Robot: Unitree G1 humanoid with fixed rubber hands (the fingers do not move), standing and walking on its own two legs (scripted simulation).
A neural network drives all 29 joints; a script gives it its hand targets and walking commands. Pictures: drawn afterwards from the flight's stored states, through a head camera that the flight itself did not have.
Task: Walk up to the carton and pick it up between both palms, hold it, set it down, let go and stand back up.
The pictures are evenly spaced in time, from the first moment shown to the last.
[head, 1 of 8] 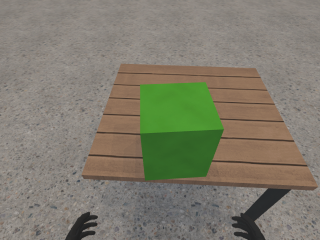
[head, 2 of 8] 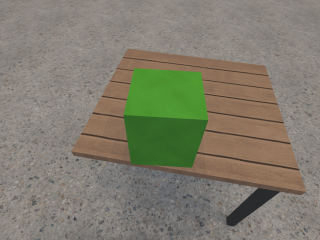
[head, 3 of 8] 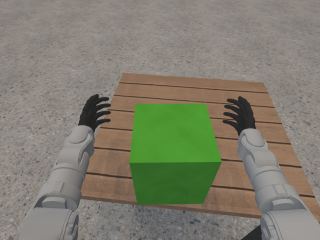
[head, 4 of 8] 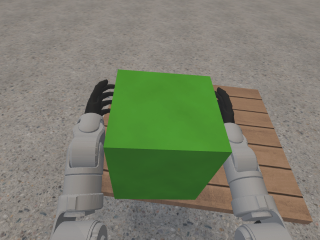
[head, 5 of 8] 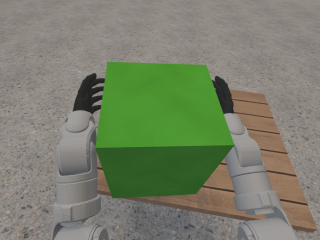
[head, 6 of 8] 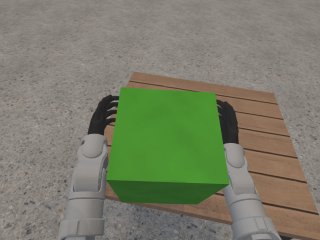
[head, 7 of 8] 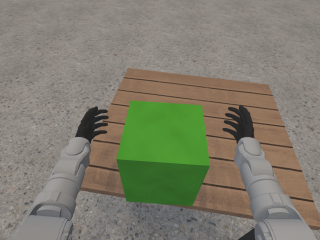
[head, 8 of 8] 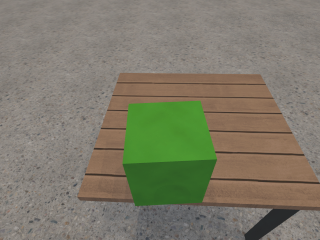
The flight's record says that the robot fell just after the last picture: no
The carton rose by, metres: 0.18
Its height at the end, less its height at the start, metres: +0.00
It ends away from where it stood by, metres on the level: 0.03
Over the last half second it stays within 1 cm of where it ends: yes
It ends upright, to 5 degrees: yes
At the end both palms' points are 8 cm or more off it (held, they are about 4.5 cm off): yes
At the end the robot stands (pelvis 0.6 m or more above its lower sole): yes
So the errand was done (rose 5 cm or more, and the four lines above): yes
